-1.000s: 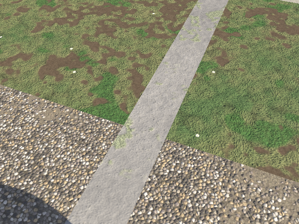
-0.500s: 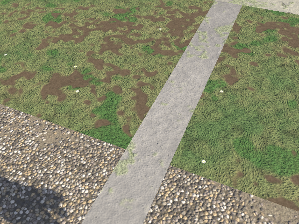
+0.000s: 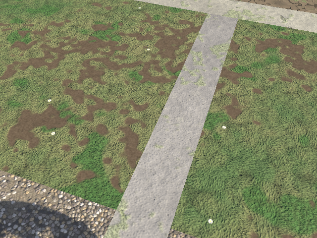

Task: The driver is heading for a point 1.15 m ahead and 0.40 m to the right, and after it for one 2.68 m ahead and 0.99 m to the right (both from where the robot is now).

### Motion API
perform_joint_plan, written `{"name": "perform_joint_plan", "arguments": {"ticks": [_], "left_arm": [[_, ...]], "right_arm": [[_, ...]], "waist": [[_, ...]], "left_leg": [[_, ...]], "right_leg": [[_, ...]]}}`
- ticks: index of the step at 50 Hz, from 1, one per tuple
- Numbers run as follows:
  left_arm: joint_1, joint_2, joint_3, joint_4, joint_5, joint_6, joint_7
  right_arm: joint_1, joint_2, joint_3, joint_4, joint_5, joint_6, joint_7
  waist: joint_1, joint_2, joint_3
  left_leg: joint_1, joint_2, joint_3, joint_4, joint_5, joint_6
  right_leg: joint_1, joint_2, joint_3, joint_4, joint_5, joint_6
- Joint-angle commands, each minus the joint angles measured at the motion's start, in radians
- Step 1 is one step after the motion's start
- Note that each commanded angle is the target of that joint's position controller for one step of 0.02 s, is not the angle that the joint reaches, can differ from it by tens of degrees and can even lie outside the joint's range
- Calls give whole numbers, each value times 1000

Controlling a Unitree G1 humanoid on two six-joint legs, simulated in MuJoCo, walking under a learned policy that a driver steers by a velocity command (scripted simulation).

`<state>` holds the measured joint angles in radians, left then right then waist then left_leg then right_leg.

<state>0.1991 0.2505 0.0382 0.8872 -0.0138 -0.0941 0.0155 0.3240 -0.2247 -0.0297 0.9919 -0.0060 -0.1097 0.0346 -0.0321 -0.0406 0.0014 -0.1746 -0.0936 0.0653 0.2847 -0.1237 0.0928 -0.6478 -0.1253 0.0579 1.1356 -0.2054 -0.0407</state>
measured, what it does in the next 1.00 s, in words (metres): walks ahead, turning right: right foot, then left foot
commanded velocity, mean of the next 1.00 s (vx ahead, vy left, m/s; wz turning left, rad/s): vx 0.50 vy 0.00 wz -0.47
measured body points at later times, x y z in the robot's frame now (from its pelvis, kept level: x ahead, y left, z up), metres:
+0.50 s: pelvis +0.28 -0.10 -0.01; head +0.31 -0.12 +0.44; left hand +0.43 +0.14 -0.12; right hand +0.34 -0.39 -0.13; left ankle +0.27 +0.06 -0.65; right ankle +0.30 -0.18 -0.74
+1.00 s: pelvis +0.56 -0.14 -0.01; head +0.58 -0.14 +0.44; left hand +0.78 +0.06 -0.12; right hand +0.54 -0.43 -0.11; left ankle +0.63 -0.06 -0.74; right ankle +0.44 -0.23 -0.65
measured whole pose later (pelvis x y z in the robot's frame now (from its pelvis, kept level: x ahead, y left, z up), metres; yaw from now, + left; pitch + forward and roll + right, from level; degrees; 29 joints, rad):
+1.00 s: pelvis +0.56 -0.14 -0.01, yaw -30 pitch +2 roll +1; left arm 0.30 0.29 0.07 0.72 -0.03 -0.03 0.01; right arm 0.20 -0.26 -0.06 0.78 -0.01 -0.11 0.01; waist -0.01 -0.05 0.01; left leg -0.28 -0.03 0.06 0.42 -0.17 0.04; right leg -0.51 -0.02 0.08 1.19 -0.35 -0.03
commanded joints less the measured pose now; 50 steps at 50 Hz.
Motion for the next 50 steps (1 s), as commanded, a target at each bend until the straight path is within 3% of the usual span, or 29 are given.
{"name": "perform_joint_plan", "arguments": {"ticks": [1,6,9,12,14,15,16,17,18,19,20,21,22,23,26,29,32,35,38,40,41,42,43,44,45,46,47,48,50], "left_arm": [[50,40,11,-35,7,9,5],[-120,26,5,-85,-4,3,-15],[-200,25,1,-125,-11,4,-35],[-241,30,0,-168,-12,3,-59],[-205,52,10,-183,-9,1,-72],[-124,76,25,-171,-7,1,-74],[43,125,57,-125,-10,2,-71],[235,233,96,-91,-8,8,-56],[255,325,108,-96,-7,6,-56],[289,222,85,-98,-3,3,-52],[231,177,73,-107,4,0,-45],[147,151,64,-134,3,1,-43],[75,123,55,-161,7,4,-45],[43,103,46,-176,16,4,-45],[58,133,54,-179,4,1,-35],[114,163,65,-170,-4,5,-13],[158,166,67,-162,-7,13,-5],[198,165,69,-148,-13,17,-5],[193,165,71,-151,-12,30,6],[164,158,70,-164,-8,41,9],[141,126,57,-181,-3,41,5],[134,76,37,-208,15,38,1],[297,24,21,-226,-19,28,-2],[293,129,36,-198,-31,28,2],[182,180,50,-211,-24,35,1],[129,169,51,-224,-13,40,2],[97,153,54,-237,-2,40,-1],[107,133,54,-242,-8,44,-8],[112,96,49,-249,-18,56,-13]], "right_arm": [[-46,-137,-23,-56,-2,-18,-21],[34,-165,-27,-30,7,-9,-36],[77,-169,-30,-7,10,2,-37],[79,-179,-35,-1,13,20,-40],[41,-204,-43,-17,16,33,-44],[17,-215,-45,-29,15,41,-47],[10,-200,-39,-43,8,50,-52],[11,-179,-25,-80,-8,45,-58],[107,-26,24,-118,-25,6,-36],[25,-141,-1,-121,14,-39,-22],[-71,-184,-13,-158,44,-62,-16],[-109,-179,-11,-169,34,-69,-22],[-121,-177,-20,-167,15,-63,-30],[-104,-175,-26,-174,9,-47,-31],[-109,-136,-28,-201,-8,-11,-36],[-239,-115,-23,-250,-14,-5,-41],[-344,-96,-16,-285,-3,-11,-35],[-407,-119,-22,-321,8,-17,-28],[-405,-155,-35,-335,10,-33,-17],[-305,-177,-50,-313,9,-43,-19],[-191,-207,-65,-290,-2,-48,-25],[-17,-268,-81,-276,-10,-45,-34],[49,-316,-96,-245,-11,-28,-30],[19,-220,-76,-269,9,-23,-27],[-22,-163,-62,-281,11,-17,-31],[-75,-156,-55,-286,3,-11,-30],[-103,-142,-51,-279,-2,-8,-28],[-116,-133,-47,-272,-10,-10,-28],[-117,-133,-51,-256,-2,-17,-24]], "waist": [[50,82,47],[-17,80,52],[-48,79,81],[-48,82,91],[-11,107,58],[39,119,-1],[115,98,-91],[182,-21,-208],[90,-272,-326],[148,-172,-370],[143,-133,-226],[106,-7,-165],[65,51,-114],[28,40,-100],[0,24,-54],[35,6,-13],[77,-34,-3],[99,-50,3],[82,-63,1],[29,-85,-37],[-26,-70,-123],[-94,39,-272],[-13,403,-373],[-32,286,-299],[-55,168,-173],[-33,85,-93],[-12,80,-38],[13,113,-24],[23,145,-11]], "left_leg": [[-80,291,-200,-204,70,168],[52,294,-100,-195,101,113],[169,332,-66,-170,100,102],[275,370,-41,-104,154,79],[288,370,-1,4,403,54],[267,354,33,127,600,35],[205,307,79,342,709,5],[-53,255,107,685,472,-43],[-503,34,14,1021,-373,-100],[-626,66,-167,1128,-410,-70],[-699,116,-163,1119,-321,-44],[-652,163,-158,1048,-235,-39],[-577,193,-151,961,-189,-48],[-504,213,-159,912,-170,-56],[-462,202,-131,775,-122,-103],[-471,167,-114,538,58,-133],[-399,119,-105,326,218,-127],[-370,101,-126,243,229,-116],[-342,98,-150,184,135,-91],[-199,84,-122,140,74,-59],[-5,129,-145,140,82,-22],[274,304,-312,163,45,40],[583,512,-768,87,-142,195],[530,519,-825,43,-333,165],[397,480,-666,25,-314,120],[253,438,-539,1,-187,98],[154,401,-457,-27,-94,94],[90,370,-380,-54,-40,84],[43,342,-271,-98,28,92]], "right_leg": [[-38,-45,7,-129,152,25],[-44,-4,-28,-403,320,15],[-88,14,-31,-477,282,0],[-111,28,-51,-518,166,-32],[-9,72,-107,-534,63,-64],[128,117,-150,-547,52,-85],[347,174,-170,-584,84,-113],[672,23,86,-606,104,-187],[1023,-212,653,-739,-43,-377],[1070,-219,752,-838,-88,-364],[970,-182,595,-831,9,-308],[821,-141,467,-835,109,-276],[672,-106,376,-855,221,-256],[583,-78,329,-882,275,-248],[459,-40,248,-924,368,-259],[418,6,193,-932,347,-231],[401,39,181,-912,244,-183],[453,12,249,-875,185,-167],[544,-24,335,-792,174,-155],[551,-1,353,-702,262,-135],[502,54,317,-563,306,-106],[351,129,223,-275,132,-64],[-26,248,126,19,-383,-5],[-143,158,157,155,-366,1],[-165,124,133,183,-267,7],[-123,86,99,162,-189,14],[-99,57,94,119,-142,15],[-50,30,88,93,-116,13],[-33,16,56,62,-92,17]]}}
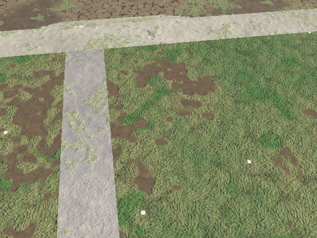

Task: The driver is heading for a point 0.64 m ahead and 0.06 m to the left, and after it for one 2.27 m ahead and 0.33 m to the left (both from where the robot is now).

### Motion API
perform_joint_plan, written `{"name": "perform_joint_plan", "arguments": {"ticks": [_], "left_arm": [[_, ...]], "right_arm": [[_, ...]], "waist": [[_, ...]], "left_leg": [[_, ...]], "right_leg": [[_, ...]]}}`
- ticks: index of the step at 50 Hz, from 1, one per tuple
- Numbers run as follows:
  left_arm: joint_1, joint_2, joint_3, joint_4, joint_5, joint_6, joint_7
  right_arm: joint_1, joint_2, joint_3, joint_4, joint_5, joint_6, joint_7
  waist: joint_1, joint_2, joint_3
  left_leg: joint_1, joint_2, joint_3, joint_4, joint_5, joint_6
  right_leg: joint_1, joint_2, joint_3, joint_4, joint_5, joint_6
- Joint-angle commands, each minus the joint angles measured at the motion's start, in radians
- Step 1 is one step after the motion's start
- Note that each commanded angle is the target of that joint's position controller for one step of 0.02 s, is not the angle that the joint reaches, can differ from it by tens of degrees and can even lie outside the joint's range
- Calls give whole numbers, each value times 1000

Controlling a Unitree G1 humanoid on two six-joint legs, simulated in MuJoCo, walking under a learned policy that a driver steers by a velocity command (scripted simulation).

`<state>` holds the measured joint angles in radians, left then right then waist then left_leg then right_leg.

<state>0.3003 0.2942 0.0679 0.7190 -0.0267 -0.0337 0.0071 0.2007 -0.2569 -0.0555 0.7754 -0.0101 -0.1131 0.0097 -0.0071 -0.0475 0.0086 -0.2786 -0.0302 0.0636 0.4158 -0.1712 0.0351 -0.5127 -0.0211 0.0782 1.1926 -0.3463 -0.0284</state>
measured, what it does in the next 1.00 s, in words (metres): walks ahead: right foot, then left foot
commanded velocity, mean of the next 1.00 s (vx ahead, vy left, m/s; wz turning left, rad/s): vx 0.48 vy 0.00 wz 0.11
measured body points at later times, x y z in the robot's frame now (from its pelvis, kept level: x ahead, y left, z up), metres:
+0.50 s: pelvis +0.25 -0.08 +0.00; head +0.28 -0.09 +0.45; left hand +0.42 +0.17 -0.09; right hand +0.29 -0.36 -0.14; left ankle +0.19 +0.09 -0.64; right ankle +0.29 -0.17 -0.74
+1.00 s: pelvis +0.51 -0.02 -0.02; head +0.56 +0.00 +0.43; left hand +0.54 +0.27 -0.14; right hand +0.73 -0.25 -0.11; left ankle +0.58 +0.06 -0.74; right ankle +0.37 -0.19 -0.63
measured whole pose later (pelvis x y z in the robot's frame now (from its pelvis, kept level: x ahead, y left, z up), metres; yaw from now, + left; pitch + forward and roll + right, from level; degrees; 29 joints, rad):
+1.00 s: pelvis +0.51 -0.02 -0.02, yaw +12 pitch +2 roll -1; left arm 0.25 0.28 0.06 0.80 -0.01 -0.08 0.02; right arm 0.11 -0.29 -0.07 0.71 0.01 -0.04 0.04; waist 0.01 0.00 0.08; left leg -0.48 -0.06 0.03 0.61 -0.18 0.10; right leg -0.30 -0.03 -0.01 1.24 -0.52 0.05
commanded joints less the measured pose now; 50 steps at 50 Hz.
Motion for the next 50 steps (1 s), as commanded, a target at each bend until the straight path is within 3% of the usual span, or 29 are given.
{"name": "perform_joint_plan", "arguments": {"ticks": [1,5,9,13,15,16,17,18,19,20,21,22,23,24,26,29,35,40,43,44,45,46,47,48,49,50], "left_arm": [[-5,44,17,-94,-2,0,-4],[-75,18,5,-119,9,-7,-6],[-214,-2,-11,-150,12,-28,-31],[-313,10,-13,-196,2,-35,-49],[-288,37,-2,-200,6,-37,-53],[-204,60,13,-178,13,-38,-51],[-52,106,40,-127,18,-36,-44],[129,183,66,-92,29,-31,-27],[155,275,76,-89,35,-31,-22],[177,179,55,-89,34,-37,-22],[118,143,39,-84,33,-43,-24],[47,109,28,-83,28,-47,-27],[-10,72,19,-82,28,-52,-31],[-44,50,14,-80,32,-61,-33],[-61,48,20,-58,36,-82,-33],[-47,63,29,-20,47,-93,-18],[-10,99,40,29,39,-83,5],[50,129,53,76,17,-52,12],[19,169,62,75,9,-31,21],[-4,181,64,69,7,-20,25],[-25,178,59,60,0,-15,29],[-4,129,41,32,26,-28,31],[89,14,1,-15,44,-58,17],[15,113,17,-7,17,-87,3],[-58,118,17,-36,-8,-92,2],[-78,105,15,-29,7,-88,13]], "right_arm": [[13,-113,-31,-31,5,-18,1],[59,-147,-40,11,6,-17,4],[91,-171,-39,39,24,1,2],[161,-204,-42,80,40,24,3],[155,-221,-45,92,46,37,-1],[137,-229,-45,94,50,43,-4],[141,-211,-37,97,48,46,-7],[141,-161,-13,74,26,40,-9],[245,-31,29,48,14,19,3],[187,-137,2,68,45,1,8],[104,-173,-12,34,69,-4,10],[67,-159,-11,29,61,0,5],[56,-152,-16,32,43,10,2],[89,-141,-20,44,41,27,1],[120,-98,-16,56,45,55,-1],[66,-82,-20,36,41,71,-6],[-100,-51,-9,-19,28,64,23],[-222,-46,-2,-98,30,63,52],[-165,-83,-22,-119,34,68,61],[-61,-118,-42,-99,34,69,59],[98,-177,-74,-62,29,68,47],[198,-277,-102,-46,20,75,21],[117,-357,-104,-94,1,68,17],[147,-281,-85,-110,4,67,24],[102,-226,-72,-113,9,61,24],[52,-190,-64,-112,28,58,24]], "waist": [[-1,144,-10],[-12,104,-6],[-55,104,29],[-78,127,60],[-40,150,43],[19,154,-8],[91,134,-103],[162,37,-240],[88,-225,-363],[142,-110,-384],[125,-86,-228],[87,-37,-156],[54,-34,-98],[19,-54,-78],[-11,-42,-53],[-11,-16,3],[43,2,62],[82,5,99],[23,-45,25],[-38,-53,-28],[-123,-27,-110],[-141,129,-202],[-16,346,-356],[-100,168,-460],[-85,131,-335],[-44,38,-197]], "left_leg": [[143,281,-235,-244,116,159],[179,281,-140,-262,255,179],[192,252,-50,-259,250,151],[284,303,-63,-226,259,140],[324,320,-55,-158,409,124],[317,300,-22,-56,568,104],[259,255,23,124,659,77],[25,205,41,427,402,35],[-365,25,-9,782,-354,-20],[-456,45,-175,906,-409,-8],[-515,86,-168,916,-327,3],[-483,130,-150,861,-239,0],[-445,155,-147,808,-181,-9],[-379,176,-159,782,-132,-14],[-333,173,-161,762,-80,-27],[-412,164,-195,682,29,-42],[-435,141,-126,379,261,-31],[-480,126,-48,255,147,15],[-320,43,42,242,-4,71],[-191,-6,69,224,-28,94],[44,-49,63,132,85,127],[345,109,-186,124,359,189],[641,398,-774,26,538,434],[646,395,-756,-14,608,420],[544,355,-581,5,649,374],[381,290,-461,-6,631,315]], "right_leg": [[-187,-96,33,-15,72,9],[-221,-88,41,-201,205,18],[-155,-73,-47,-453,353,10],[-132,-49,-89,-575,267,-16],[-57,-19,-113,-627,191,-50],[79,16,-141,-677,212,-72],[308,47,-158,-706,257,-101],[636,-125,43,-670,310,-162],[923,-391,530,-778,180,-322],[889,-397,604,-849,120,-308],[766,-362,427,-860,193,-260],[633,-313,298,-882,266,-228],[525,-272,207,-918,306,-207],[448,-246,141,-960,316,-191],[372,-239,68,-1022,353,-194],[369,-236,-36,-1059,416,-184],[436,-228,-195,-1080,416,-140],[598,-277,-248,-1006,510,-121],[635,-277,-289,-832,949,-87],[617,-257,-303,-675,1106,-68],[526,-207,-323,-447,1076,-26],[253,-138,-314,-117,602,40],[-129,99,-165,274,-287,112],[-162,48,42,317,-285,89],[-200,4,32,271,-221,68],[-204,-37,11,170,-156,66]]}}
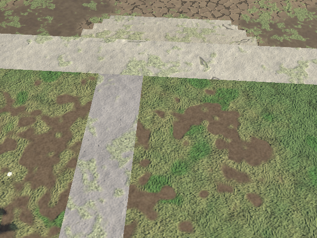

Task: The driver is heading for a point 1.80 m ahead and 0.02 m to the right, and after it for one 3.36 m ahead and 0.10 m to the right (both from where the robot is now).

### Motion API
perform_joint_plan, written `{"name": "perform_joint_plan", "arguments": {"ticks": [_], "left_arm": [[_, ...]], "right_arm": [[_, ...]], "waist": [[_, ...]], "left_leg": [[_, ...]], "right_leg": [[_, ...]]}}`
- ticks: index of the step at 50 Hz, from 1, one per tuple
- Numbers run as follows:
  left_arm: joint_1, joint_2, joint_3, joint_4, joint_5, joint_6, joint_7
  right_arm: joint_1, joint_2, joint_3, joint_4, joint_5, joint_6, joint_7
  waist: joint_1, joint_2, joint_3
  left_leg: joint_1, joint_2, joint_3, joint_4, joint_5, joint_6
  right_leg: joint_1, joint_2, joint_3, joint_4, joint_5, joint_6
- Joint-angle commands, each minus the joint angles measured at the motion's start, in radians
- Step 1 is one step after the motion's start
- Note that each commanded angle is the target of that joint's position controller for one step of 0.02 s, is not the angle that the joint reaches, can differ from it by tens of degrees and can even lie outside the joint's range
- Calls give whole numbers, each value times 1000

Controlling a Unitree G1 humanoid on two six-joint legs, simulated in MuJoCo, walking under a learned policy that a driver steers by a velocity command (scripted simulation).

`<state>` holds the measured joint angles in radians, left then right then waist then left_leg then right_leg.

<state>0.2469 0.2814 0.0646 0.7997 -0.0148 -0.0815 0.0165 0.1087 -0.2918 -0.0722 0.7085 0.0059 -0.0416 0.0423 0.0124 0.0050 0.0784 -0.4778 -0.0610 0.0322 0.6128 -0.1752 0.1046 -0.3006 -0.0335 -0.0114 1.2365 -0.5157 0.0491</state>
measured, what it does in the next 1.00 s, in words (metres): walks ahead, turning left: right foot, then left foot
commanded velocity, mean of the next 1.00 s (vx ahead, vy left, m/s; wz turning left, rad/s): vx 0.07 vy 0.00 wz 0.30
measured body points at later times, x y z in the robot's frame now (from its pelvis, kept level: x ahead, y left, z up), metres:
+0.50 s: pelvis +0.15 -0.03 +0.01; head +0.18 -0.04 +0.46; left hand +0.24 +0.27 -0.07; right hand +0.37 -0.26 -0.09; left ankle +0.07 +0.07 -0.68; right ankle +0.23 -0.13 -0.72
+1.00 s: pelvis +0.15 +0.00 +0.01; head +0.16 +0.00 +0.46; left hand +0.18 +0.28 -0.11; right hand +0.33 -0.20 -0.10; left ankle +0.09 +0.10 -0.72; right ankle +0.23 -0.13 -0.72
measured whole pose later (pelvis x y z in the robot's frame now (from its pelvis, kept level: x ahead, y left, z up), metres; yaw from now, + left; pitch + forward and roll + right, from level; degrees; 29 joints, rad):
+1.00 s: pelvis +0.15 +0.00 +0.01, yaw +17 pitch -1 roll +0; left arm 0.20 0.24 0.04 0.84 0.01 -0.01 0.02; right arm 0.24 -0.21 -0.02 0.77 -0.02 0.00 -0.02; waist 0.02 -0.01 0.02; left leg -0.19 -0.02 -0.06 0.55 -0.34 0.00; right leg -0.27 -0.02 0.05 0.52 -0.22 0.04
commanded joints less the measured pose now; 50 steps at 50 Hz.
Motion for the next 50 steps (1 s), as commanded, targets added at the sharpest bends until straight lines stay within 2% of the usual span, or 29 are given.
{"name": "perform_joint_plan", "arguments": {"ticks": [1,2,3,4,7,10,15,18,19,20,21,22,23,24,25,26,28,30,32,34,35,36,37,38,39,40,42,44,50], "left_arm": [[-35,131,27,-106,18,-28,15],[-25,139,33,-108,21,-11,17],[-10,129,33,-112,25,4,19],[2,107,28,-112,28,14,21],[-27,84,18,-123,33,29,30],[-97,82,12,-140,29,38,25],[-198,95,13,-173,18,36,8],[-166,105,19,-166,18,21,-4],[-137,101,20,-159,19,13,-7],[-120,115,24,-158,29,6,-7],[-109,172,31,-173,49,6,0],[-96,190,35,-150,73,19,1],[-73,126,22,-150,51,20,-2],[-74,113,19,-153,38,22,-3],[-90,115,18,-153,32,28,-4],[-114,111,15,-154,21,34,-3],[-157,98,7,-150,27,49,-5],[-157,93,7,-142,28,62,-5],[-117,110,12,-127,25,69,-4],[-119,114,10,-120,16,73,-4],[-106,103,4,-111,11,72,-5],[-71,94,-1,-98,13,65,-8],[-64,77,-9,-99,31,54,-14],[-41,26,-19,-101,38,46,-17],[-94,53,-17,-94,49,46,-15],[-116,64,-11,-89,45,47,-14],[-102,68,-7,-72,37,54,-3],[-87,64,-6,-56,31,55,1],[-70,56,-3,1,26,58,6]], "right_arm": [[98,-119,-38,-54,20,-11,-17],[70,-114,-33,-70,7,-5,-22],[60,-125,-37,-76,-4,-4,-24],[59,-139,-42,-76,-8,-4,-27],[71,-166,-50,-71,0,7,-45],[72,-167,-49,-75,15,36,-65],[84,-165,-48,-87,9,66,-78],[69,-141,-36,-97,10,70,-79],[49,-129,-29,-102,13,70,-79],[61,-105,-21,-105,7,66,-79],[110,-54,-4,-112,-17,60,-78],[183,-62,-6,-115,-8,55,-79],[182,-141,-22,-102,-16,53,-78],[138,-181,-38,-92,-4,60,-78],[122,-163,-39,-77,0,73,-82],[109,-149,-36,-78,-1,85,-84],[115,-81,-16,-72,5,94,-76],[96,-32,3,-72,3,90,-72],[72,-39,3,-71,5,86,-67],[103,-49,-3,-49,5,83,-64],[113,-49,-3,-38,-1,82,-61],[102,-74,-4,-45,-15,80,-61],[107,-124,-11,-58,-29,80,-66],[81,-129,-13,-32,-31,77,-61],[45,-61,3,-49,-31,68,-53],[47,-38,12,-41,-39,59,-50],[66,-60,8,-26,-31,41,-52],[99,-54,12,-9,-24,30,-58],[128,-39,17,15,-19,24,-63]], "waist": [[-37,-13,-217],[-7,1,-190],[12,9,-184],[22,19,-188],[19,44,-213],[-3,79,-234],[-39,123,-203],[-28,150,-204],[-1,153,-198],[7,130,-199],[-26,-25,-248],[-73,-273,-243],[-38,-238,-261],[-13,-162,-233],[-18,-106,-218],[-19,-99,-191],[-46,-124,-174],[-28,-179,-186],[2,-210,-202],[-16,-201,-199],[-25,-186,-184],[-15,-152,-182],[0,-56,-189],[54,142,-173],[22,121,-129],[14,104,-99],[10,91,-61],[9,76,-55],[2,27,-61]], "left_leg": [[466,286,-372,-225,603,212],[358,261,-343,-254,619,204],[299,250,-332,-269,654,202],[267,240,-311,-272,707,204],[247,207,-275,-253,735,179],[252,178,-290,-229,585,129],[288,184,-415,-185,364,105],[329,188,-463,-119,373,85],[314,164,-461,-89,348,62],[265,124,-445,-48,265,22],[178,41,-346,108,16,-28],[10,-82,-238,257,-472,-98],[-39,-31,-231,425,-532,-144],[-67,-21,-223,526,-484,-164],[-76,-13,-216,565,-437,-179],[-76,-2,-219,564,-399,-190],[24,16,-154,426,-343,-200],[107,33,-88,235,-321,-204],[164,43,-74,93,-260,-197],[250,40,-53,-99,-109,-170],[308,33,-45,-211,-26,-147],[377,67,-91,-227,40,-119],[427,170,-193,-215,147,-77],[288,199,-220,-213,3,-19],[199,178,-223,-250,-143,-13],[170,157,-209,-259,-201,-36],[150,135,-189,-250,-170,-65],[158,126,-178,-232,-120,-73],[184,113,-166,-211,-46,-68]], "right_leg": [[-381,-53,93,50,60,-9],[-312,-58,94,20,85,-7],[-278,-50,88,-17,104,0],[-263,-42,80,-59,120,10],[-268,-10,73,-212,210,37],[-253,15,85,-346,328,49],[-236,54,118,-520,311,41],[-155,58,106,-658,306,10],[-74,54,93,-775,403,-13],[42,-1,124,-856,579,-46],[186,-187,291,-846,884,-121],[259,-349,502,-837,1104,-319],[255,-388,583,-857,1015,-386],[245,-334,496,-843,943,-356],[225,-278,421,-837,870,-311],[191,-254,379,-844,825,-290],[108,-171,259,-866,765,-247],[106,-132,203,-867,745,-238],[137,-148,226,-862,696,-255],[119,-148,232,-847,598,-245],[85,-134,225,-844,532,-218],[27,-121,220,-844,438,-166],[-39,-80,169,-782,338,-108],[19,7,62,-781,235,-54],[79,9,57,-765,273,-19],[90,10,58,-764,307,-14],[93,5,67,-757,347,-24],[94,1,73,-761,369,-31],[111,0,73,-758,420,-21]]}}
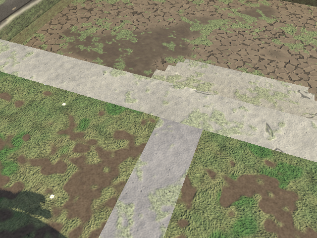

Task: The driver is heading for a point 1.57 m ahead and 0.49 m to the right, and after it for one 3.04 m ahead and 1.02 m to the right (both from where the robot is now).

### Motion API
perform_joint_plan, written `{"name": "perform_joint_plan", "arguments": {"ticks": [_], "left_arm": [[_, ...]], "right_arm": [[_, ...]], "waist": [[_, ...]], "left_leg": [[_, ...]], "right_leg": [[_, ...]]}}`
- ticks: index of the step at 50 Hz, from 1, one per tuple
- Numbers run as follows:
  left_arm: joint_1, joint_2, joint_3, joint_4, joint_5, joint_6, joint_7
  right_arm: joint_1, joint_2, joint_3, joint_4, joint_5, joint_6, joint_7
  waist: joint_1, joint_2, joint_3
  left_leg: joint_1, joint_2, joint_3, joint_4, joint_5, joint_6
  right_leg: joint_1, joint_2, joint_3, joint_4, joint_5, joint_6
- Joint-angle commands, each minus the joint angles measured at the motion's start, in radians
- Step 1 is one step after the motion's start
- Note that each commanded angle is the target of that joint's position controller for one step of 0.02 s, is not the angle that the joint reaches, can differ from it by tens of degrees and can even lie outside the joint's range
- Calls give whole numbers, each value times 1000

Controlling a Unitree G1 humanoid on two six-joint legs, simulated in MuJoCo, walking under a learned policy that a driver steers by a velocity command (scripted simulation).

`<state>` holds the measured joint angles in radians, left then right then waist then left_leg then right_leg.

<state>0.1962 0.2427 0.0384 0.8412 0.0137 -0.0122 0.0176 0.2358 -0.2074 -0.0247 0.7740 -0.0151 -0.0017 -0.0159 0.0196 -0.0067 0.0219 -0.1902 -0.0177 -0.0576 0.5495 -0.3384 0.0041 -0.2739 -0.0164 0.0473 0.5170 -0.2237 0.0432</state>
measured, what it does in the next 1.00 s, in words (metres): stands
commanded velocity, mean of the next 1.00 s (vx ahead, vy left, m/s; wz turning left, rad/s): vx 0.00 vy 0.00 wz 0.01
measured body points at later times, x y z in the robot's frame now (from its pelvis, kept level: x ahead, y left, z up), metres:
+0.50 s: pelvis +0.01 +0.01 +0.00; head +0.02 +0.01 +0.45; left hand +0.07 +0.27 -0.14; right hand +0.06 -0.25 -0.14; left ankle -0.03 +0.12 -0.73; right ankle +0.03 -0.15 -0.73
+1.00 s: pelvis +0.01 +0.00 +0.00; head +0.02 +0.00 +0.45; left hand +0.03 +0.25 -0.15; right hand +0.01 -0.24 -0.15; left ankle -0.03 +0.12 -0.73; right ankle +0.03 -0.15 -0.73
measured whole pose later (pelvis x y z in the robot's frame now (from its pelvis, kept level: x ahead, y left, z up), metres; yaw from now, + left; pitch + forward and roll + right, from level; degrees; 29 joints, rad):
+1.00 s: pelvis +0.01 +0.00 +0.00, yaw -1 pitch -2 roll +0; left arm 0.21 0.20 0.03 1.13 0.00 0.01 0.05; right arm 0.32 -0.19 -0.01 1.05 0.00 -0.01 -0.03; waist 0.01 -0.01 0.04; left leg -0.14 -0.02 -0.03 0.49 -0.32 0.01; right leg -0.25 -0.03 0.07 0.49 -0.22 0.05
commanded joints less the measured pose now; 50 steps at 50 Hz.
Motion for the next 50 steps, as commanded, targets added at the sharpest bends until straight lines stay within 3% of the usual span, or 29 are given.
{"name": "perform_joint_plan", "arguments": {"ticks": [1,12,26,50], "left_arm": [[-17,96,25,-30,-4,-10,7],[-5,102,31,77,-11,6,23],[1,88,28,188,-14,18,33],[54,53,6,266,-15,22,35]], "right_arm": [[4,-122,-30,-45,3,-16,-5],[38,-107,-29,33,9,-21,-5],[78,-102,-21,145,11,-21,-14],[148,-71,3,261,14,-18,-18]], "waist": [[-5,32,-8],[-6,15,-17],[-7,14,12],[-12,9,42]], "left_leg": [[-98,67,-73,-145,131,33],[-63,46,-40,-138,231,28],[-60,32,-16,-162,204,19],[-73,21,6,-181,144,14]], "right_leg": [[89,-19,15,-38,139,-14],[120,-23,17,-36,197,-15],[120,-15,8,-61,171,-19],[95,-3,-2,-79,126,-23]]}}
